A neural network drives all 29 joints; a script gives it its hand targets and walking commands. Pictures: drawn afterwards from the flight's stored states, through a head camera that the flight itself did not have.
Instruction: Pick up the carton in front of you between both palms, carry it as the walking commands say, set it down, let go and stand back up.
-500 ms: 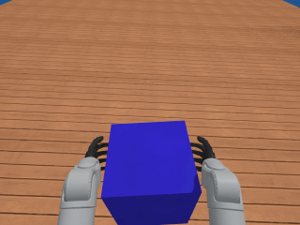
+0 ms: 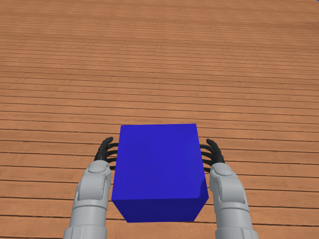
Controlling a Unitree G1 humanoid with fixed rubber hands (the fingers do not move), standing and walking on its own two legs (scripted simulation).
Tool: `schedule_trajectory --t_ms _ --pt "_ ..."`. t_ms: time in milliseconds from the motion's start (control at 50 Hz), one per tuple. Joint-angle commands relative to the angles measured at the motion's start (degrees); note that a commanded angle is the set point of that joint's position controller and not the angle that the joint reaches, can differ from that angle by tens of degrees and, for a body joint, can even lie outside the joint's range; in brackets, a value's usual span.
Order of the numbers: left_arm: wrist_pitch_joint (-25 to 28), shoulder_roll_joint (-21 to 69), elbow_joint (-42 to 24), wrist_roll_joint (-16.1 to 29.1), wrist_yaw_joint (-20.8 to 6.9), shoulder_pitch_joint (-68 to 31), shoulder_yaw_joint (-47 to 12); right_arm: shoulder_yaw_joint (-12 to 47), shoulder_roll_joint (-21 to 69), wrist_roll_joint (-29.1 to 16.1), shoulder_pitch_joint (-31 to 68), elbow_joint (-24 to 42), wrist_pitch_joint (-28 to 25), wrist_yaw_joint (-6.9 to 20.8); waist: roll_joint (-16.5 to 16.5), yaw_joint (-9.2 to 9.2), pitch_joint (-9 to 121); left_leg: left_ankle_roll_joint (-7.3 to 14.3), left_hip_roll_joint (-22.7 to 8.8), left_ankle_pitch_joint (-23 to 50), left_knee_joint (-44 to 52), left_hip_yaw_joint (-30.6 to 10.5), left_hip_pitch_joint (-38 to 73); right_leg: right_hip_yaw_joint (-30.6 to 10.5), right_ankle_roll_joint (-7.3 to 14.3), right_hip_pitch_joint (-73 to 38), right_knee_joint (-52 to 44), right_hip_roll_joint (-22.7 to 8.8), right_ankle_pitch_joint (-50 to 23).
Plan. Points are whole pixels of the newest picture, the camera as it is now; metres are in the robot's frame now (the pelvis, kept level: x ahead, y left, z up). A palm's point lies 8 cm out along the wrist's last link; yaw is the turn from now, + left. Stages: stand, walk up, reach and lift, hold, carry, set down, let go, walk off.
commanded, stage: carry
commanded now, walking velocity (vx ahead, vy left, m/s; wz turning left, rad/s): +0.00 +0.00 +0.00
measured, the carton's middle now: (159, 176) +0.31 +0.00 -0.05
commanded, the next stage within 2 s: hold in 0.16 s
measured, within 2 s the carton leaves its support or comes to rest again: neither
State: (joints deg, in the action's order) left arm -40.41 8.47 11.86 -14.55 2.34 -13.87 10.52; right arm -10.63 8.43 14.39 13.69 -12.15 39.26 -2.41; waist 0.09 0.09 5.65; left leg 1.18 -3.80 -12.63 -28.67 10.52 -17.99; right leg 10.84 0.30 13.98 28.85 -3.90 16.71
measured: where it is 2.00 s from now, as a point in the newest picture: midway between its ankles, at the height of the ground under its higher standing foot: outside the picture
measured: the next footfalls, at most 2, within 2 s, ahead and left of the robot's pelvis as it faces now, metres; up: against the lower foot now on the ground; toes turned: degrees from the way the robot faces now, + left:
none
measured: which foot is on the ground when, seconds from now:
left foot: down 0.00-1.00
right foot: down 0.00-1.00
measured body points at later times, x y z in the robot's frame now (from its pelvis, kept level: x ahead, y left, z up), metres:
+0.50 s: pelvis -0.02 +0.00 +0.01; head -0.07 +0.01 +0.45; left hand +0.28 +0.14 +0.04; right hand +0.26 -0.17 +0.04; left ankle +0.02 +0.12 -0.74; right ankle -0.02 -0.12 -0.74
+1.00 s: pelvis -0.03 +0.01 +0.01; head -0.08 +0.02 +0.45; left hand +0.29 +0.14 +0.05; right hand +0.26 -0.16 +0.05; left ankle +0.02 +0.12 -0.74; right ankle -0.02 -0.12 -0.74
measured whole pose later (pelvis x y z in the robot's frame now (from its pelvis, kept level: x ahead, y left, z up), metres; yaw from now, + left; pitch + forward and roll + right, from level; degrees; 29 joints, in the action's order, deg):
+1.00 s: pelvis -0.03 +0.01 +0.01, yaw -4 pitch -9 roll +0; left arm -41.8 9.5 17.6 -18.3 -0.8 -18.0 15.2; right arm -15.7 9.4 17.9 17.6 -19.1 40.8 0.5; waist 1.1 -0.5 -1.0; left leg 0.6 1.6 -9.8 -22.7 -1.9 -4.3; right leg -4.6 -0.3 2.6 23.5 1.0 12.3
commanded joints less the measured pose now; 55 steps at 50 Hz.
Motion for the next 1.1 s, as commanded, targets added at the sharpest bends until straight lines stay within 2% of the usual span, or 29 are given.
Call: schedule_trajectory --t_ms 0,140,160,180,200,220,240,280,320,420,580,720,900,1080 --pt "1.10 53.10 -4.58 15.46 -14.63 -23.77 -32.77 32.72 53.48 -15.57 23.74 4.20 -0.21 14.72 -0.18 0.04 14.94 -0.07 -6.13 13.37 2.75 -6.39 7.48 -5.98 0.26 -3.42 -4.00 -6.05 -11.58" --pt "0.57 52.31 -5.42 15.46 -14.44 -24.30 -32.72 32.73 52.44 -15.71 24.68 5.54 0.29 14.58 -0.22 0.03 13.28 -0.20 -6.12 11.54 3.21 -6.43 6.51 -6.09 0.42 -2.34 -4.55 -6.01 -10.18" --pt "0.33 53.75 -6.95 15.61 -14.68 -19.40 -31.68 31.05 53.84 -14.86 19.65 5.94 0.51 15.06 1.79 -0.44 8.59 0.33 8.78 26.70 5.37 -15.21 20.61 -15.43 1.12 -6.39 -8.29 8.41 -25.35" --pt "0.86 51.69 -9.08 14.71 -14.43 -20.39 -31.16 30.39 52.14 -13.89 20.27 8.66 -0.40 14.79 1.69 -0.03 11.88 0.60 7.81 29.81 4.72 -16.59 23.65 -16.44 1.71 -7.63 -7.86 7.96 -28.25" --pt "0.71 50.93 -8.42 14.01 -14.11 -19.32 -30.69 29.64 50.74 -13.58 19.51 7.58 -0.37 14.51 0.83 0.01 10.69 0.08 8.10 31.96 4.98 -16.67 23.78 -17.07 1.48 -8.81 -8.12 8.04 -30.83" --pt "0.80 49.38 -7.97 13.55 -14.08 -20.48 -30.45 28.45 49.44 -12.96 18.64 6.99 -0.83 13.66 0.97 0.00 10.94 -0.56 8.32 28.62 5.96 -16.37 22.62 -16.70 1.13 -11.77 -9.61 8.32 -24.97" --pt "0.90 49.99 -7.44 13.60 -14.07 -20.84 -31.05 29.37 49.80 -12.96 21.29 6.70 -0.74 13.87 1.03 -0.28 9.04 -0.76 8.69 22.98 6.57 -15.56 23.36 -16.53 0.82 -8.82 -9.95 8.62 -21.54" --pt "0.95 50.94 -6.30 14.17 -14.23 -22.46 -31.52 29.46 50.49 -13.03 22.40 5.31 -0.86 14.17 0.01 0.04 8.97 -1.16 9.02 20.10 7.10 -15.50 21.29 -16.40 0.51 -11.10 -9.57 8.85 -21.08" --pt "0.98 51.61 -5.35 13.85 -14.38 -22.86 -31.17 29.75 51.55 -13.68 23.74 4.49 -0.87 14.65 -0.31 -0.38 8.28 -0.87 9.04 17.09 7.58 -15.32 21.28 -16.49 0.38 -10.55 -10.08 8.75 -18.40" --pt "0.86 52.72 -1.35 12.45 -15.19 -24.44 -28.43 28.50 52.44 -13.25 26.90 1.56 -0.61 15.92 0.36 -0.98 4.82 -0.27 8.76 9.34 8.59 -14.93 20.05 -16.46 0.52 -8.09 -11.22 8.10 -10.68" --pt "0.75 54.97 2.91 12.24 -17.40 -29.15 -26.56 26.13 54.31 -12.25 31.38 -2.77 -0.82 17.45 1.06 -0.37 2.47 -0.49 8.21 1.23 8.90 -14.59 20.55 -16.34 1.44 -4.16 -12.69 7.18 -0.78" --pt "0.74 56.18 5.04 12.25 -18.54 -31.83 -26.03 24.87 55.25 -12.06 34.24 -5.40 -1.28 18.35 0.08 -0.28 2.43 -0.90 7.66 -3.21 9.66 -14.90 20.06 -15.94 2.00 -3.24 -12.52 7.11 2.68" --pt "0.40 56.28 6.56 11.88 -18.48 -31.76 -25.00 24.01 55.06 -12.00 35.09 -5.82 -0.97 18.39 -0.78 -0.46 2.86 -1.11 7.11 -1.88 10.55 -15.35 19.98 -15.52 1.68 -4.11 -11.56 7.80 0.34" --pt "0.19 55.54 4.60 12.28 -17.56 -29.34 -25.77 24.86 54.54 -12.40 32.19 -3.26 -0.33 17.36 -0.60 -0.30 5.66 -1.31 7.33 9.59 9.68 -15.43 22.22 -15.80 1.02 -6.72 -11.03 8.66 -8.53"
